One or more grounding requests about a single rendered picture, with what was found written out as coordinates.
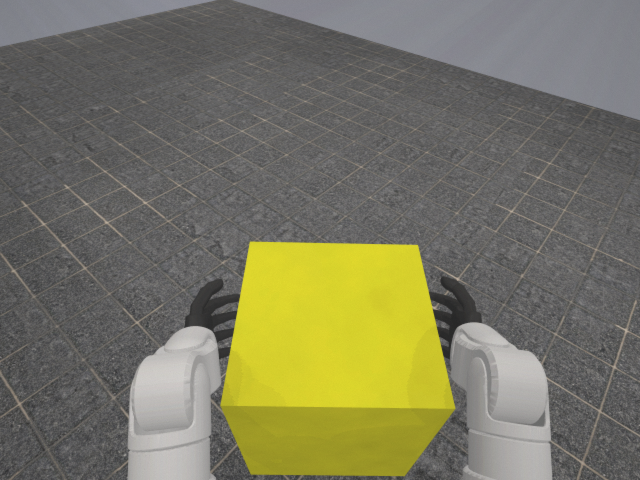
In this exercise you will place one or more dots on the carton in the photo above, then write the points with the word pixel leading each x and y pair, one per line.
pixel 335 366

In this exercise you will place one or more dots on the right robot forearm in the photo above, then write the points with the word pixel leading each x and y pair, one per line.
pixel 507 406

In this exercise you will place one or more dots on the robot right hand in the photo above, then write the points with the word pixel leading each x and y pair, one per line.
pixel 463 310

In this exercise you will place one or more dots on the left robot forearm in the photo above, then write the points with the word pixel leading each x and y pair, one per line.
pixel 170 409

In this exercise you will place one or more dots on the robot left hand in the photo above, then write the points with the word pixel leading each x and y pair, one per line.
pixel 202 308

